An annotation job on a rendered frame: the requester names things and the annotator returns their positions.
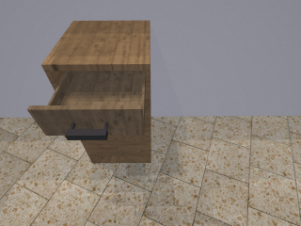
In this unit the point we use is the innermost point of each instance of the drawer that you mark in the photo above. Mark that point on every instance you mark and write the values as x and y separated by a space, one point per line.
90 99

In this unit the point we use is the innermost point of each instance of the cabinet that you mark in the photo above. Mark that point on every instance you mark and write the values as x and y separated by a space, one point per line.
123 45

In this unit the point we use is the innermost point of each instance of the handle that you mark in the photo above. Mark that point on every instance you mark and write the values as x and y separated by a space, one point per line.
87 134

